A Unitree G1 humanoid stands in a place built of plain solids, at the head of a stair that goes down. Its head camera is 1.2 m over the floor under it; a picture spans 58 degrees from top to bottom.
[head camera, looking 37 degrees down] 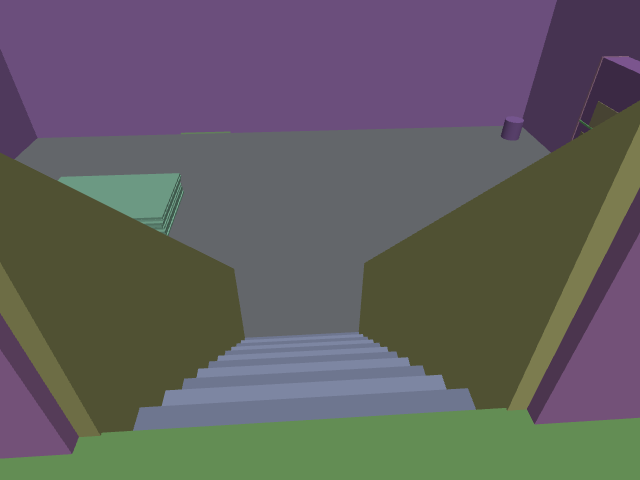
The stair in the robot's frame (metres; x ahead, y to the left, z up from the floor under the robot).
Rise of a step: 0.21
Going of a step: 0.21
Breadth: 1.20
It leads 4 degrees to the left of straight ahead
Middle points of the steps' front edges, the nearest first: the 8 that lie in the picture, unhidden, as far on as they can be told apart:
0.71 0.03 0.00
0.92 0.05 -0.21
1.13 0.06 -0.43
1.34 0.08 -0.64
1.56 0.09 -0.85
1.77 0.10 -1.06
1.98 0.12 -1.28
2.19 0.13 -1.49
